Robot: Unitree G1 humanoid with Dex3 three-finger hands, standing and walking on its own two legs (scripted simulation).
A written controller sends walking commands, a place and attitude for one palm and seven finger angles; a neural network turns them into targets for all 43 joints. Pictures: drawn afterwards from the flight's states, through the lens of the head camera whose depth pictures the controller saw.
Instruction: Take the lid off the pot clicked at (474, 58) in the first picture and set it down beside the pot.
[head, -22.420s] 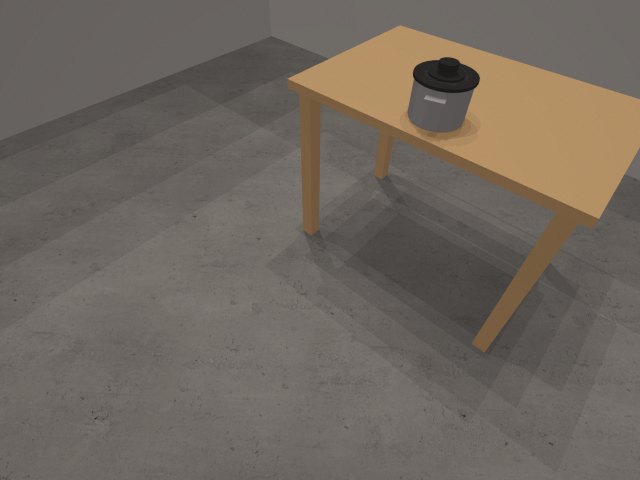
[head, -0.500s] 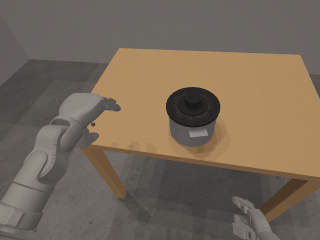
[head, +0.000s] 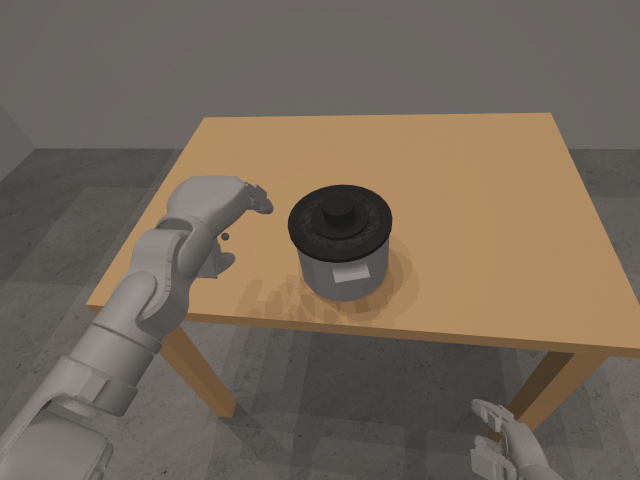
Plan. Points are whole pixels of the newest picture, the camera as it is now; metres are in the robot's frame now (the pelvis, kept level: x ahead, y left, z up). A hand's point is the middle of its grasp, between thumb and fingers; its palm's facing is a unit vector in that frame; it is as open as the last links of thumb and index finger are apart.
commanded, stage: move the open hand above the knob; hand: left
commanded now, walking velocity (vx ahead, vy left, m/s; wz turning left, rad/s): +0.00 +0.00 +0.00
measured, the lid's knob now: (338, 208) +0.49 +0.01 +0.06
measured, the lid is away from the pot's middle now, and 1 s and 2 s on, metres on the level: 0.00 0.00 0.00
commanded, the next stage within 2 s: lower the open fingers around the knob in 1.92 s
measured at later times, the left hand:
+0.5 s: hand (290, 206) +0.43 +0.07 +0.12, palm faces -0.22 -0.02 -0.98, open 10.0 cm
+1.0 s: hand (330, 185) +0.46 +0.01 +0.13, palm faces -0.23 -0.03 -0.97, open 10.0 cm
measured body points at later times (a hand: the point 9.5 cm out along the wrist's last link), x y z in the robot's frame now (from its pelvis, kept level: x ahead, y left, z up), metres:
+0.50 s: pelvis +0.01 -0.02 +0.00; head +0.03 -0.07 +0.44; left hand +0.44 +0.07 +0.18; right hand +0.20 -0.25 -0.12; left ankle +0.02 +0.07 -0.74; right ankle -0.03 -0.09 -0.74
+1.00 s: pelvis +0.01 -0.01 +0.00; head +0.03 -0.05 +0.45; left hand +0.47 +0.01 +0.19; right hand +0.13 -0.25 -0.14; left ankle +0.02 +0.07 -0.74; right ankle -0.03 -0.09 -0.74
